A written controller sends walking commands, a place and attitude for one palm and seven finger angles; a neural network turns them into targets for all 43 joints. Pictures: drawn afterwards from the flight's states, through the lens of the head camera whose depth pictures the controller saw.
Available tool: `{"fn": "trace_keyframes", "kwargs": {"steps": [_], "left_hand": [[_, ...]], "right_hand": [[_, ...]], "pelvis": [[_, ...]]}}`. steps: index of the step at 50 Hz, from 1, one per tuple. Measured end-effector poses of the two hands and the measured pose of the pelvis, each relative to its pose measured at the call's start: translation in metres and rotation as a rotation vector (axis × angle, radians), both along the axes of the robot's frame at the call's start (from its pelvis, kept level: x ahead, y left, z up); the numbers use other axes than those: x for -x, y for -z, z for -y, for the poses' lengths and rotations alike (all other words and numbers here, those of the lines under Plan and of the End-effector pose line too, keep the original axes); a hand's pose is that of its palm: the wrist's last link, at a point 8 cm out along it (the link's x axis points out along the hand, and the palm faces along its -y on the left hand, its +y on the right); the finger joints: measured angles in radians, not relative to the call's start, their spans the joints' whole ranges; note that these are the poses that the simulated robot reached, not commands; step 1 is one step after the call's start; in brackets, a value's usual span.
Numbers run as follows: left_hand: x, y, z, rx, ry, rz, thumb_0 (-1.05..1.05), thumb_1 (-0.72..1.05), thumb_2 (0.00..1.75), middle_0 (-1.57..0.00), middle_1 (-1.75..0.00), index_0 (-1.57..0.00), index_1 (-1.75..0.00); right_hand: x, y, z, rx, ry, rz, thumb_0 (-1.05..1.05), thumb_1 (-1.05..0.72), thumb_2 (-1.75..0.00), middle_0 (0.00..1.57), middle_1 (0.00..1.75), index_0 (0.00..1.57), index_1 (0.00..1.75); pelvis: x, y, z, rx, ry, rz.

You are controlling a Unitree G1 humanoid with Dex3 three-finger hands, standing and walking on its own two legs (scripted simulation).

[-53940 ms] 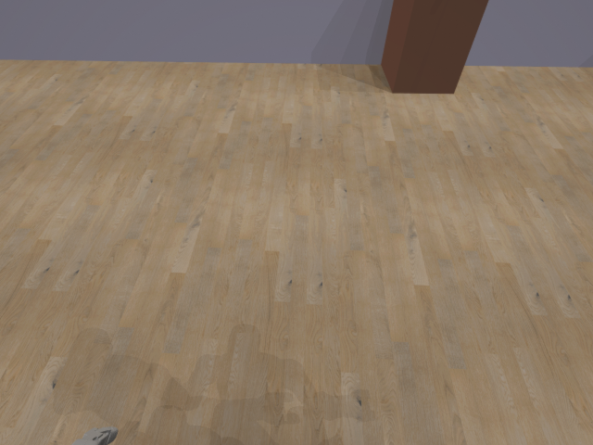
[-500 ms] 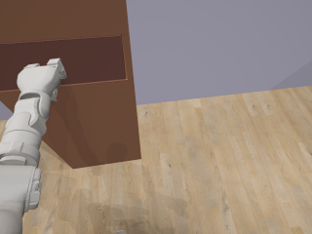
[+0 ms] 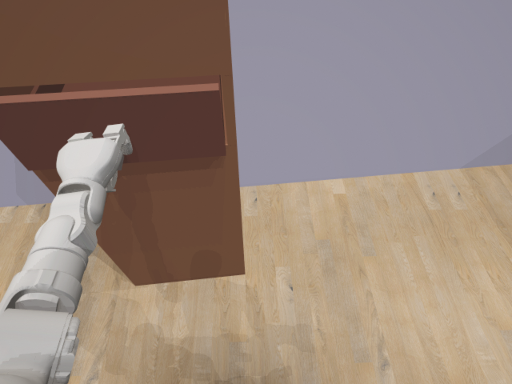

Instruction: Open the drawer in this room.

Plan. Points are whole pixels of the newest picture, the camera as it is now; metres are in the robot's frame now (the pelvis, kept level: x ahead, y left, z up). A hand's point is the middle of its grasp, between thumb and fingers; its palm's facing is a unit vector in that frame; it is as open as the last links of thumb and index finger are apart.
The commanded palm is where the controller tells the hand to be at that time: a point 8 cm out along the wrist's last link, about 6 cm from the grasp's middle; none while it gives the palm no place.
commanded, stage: pull the drawer open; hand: left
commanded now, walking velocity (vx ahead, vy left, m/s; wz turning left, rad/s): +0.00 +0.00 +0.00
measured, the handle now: (111, 149) +0.49 +0.25 +0.08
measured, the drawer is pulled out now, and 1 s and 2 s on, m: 0.04 0.17 0.30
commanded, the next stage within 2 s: open the thumb to release the handle in 1.88 s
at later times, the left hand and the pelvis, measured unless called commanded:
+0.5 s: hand (106, 183) +0.43 +0.25 +0.06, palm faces -0.02 -0.06 -1.00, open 6.8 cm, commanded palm +0.38 +0.26 +0.12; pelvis -0.01 -0.01 +0.00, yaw -2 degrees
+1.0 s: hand (91, 254) +0.30 +0.24 +0.06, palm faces +0.02 -0.10 -0.99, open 6.6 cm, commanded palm +0.26 +0.25 +0.12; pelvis +0.01 +0.00 +0.01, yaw +0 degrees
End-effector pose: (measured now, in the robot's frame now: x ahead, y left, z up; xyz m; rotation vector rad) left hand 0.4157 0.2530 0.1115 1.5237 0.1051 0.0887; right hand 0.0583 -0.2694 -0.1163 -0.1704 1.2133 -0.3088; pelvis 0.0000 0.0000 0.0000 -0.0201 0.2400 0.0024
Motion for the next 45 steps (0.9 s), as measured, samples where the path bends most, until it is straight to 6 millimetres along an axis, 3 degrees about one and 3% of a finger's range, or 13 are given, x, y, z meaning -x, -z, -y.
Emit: {"fn": "trace_keyframes", "kwargs": {"steps": [4, 8, 21, 27, 30, 34, 45], "left_hand": [[-0.001, -0.002, 0.0, -0.006, -0.004, -0.02, 0.01, 0.61, 0.72, -0.41, -1.35, -0.29, -1.35], [-0.002, -0.003, 0.0, -0.003, -0.004, -0.031, 0.01, 0.6, 0.71, -0.41, -1.35, -0.3, -1.35], [-0.001, -0.002, 0.0, 0.002, 0.0, -0.021, 0.01, 0.61, 0.75, -0.41, -1.35, -0.28, -1.35], [0.01, 0.001, 0.0, 0.019, 0.003, -0.001, 0.02, 0.64, 0.75, -0.41, -1.35, -0.23, -1.35], [0.021, 0.003, 0.001, 0.03, 0.006, 0.016, 0.02, 0.66, 0.76, -0.41, -1.35, -0.21, -1.35], [0.041, 0.004, 0.002, 0.035, 0.007, 0.033, 0.02, 0.67, 0.76, -0.41, -1.35, -0.21, -1.35], [0.107, 0.003, 0.008, 0.055, -0.002, 0.035, 0.03, 0.67, 0.75, -0.41, -1.35, -0.24, -1.35]], "right_hand": [[-0.009, -0.002, 0.002, 0.01, -0.013, 0.035, 0.0, -0.91, -0.9, 0.2, 0.29, 0.2, 0.3], [-0.005, -0.003, 0.005, 0.018, -0.014, 0.041, 0.0, -0.91, -0.9, 0.2, 0.29, 0.2, 0.3], [0.054, 0.002, 0.015, 0.027, 0.061, -0.077, 0.0, -0.91, -0.9, 0.2, 0.29, 0.2, 0.3], [0.061, -0.001, 0.012, 0.009, 0.107, -0.071, 0.0, -0.91, -0.9, 0.2, 0.29, 0.2, 0.3], [0.05, -0.003, 0.01, -0.001, 0.107, -0.042, 0.01, -0.91, -0.9, 0.2, 0.29, 0.2, 0.3], [0.021, -0.007, 0.005, -0.012, 0.079, 0.031, 0.01, -0.91, -0.9, 0.2, 0.29, 0.2, 0.3], [-0.1, -0.027, -0.017, -0.04, -0.122, 0.298, 0.01, -0.91, -0.9, 0.2, 0.29, 0.2, 0.3]], "pelvis": [[0.004, 0.0, 0.003, -0.001, -0.004, 0.004], [0.008, 0.001, 0.005, -0.001, -0.004, 0.002], [0.014, 0.002, 0.009, -0.001, 0.014, -0.007], [0.009, -0.001, 0.005, -0.004, 0.039, 0.003], [0.004, -0.003, 0.003, -0.005, 0.046, 0.013], [-0.001, -0.005, 0.0, -0.007, 0.047, 0.029], [-0.009, -0.008, -0.001, -0.015, 0.016, 0.088]]}}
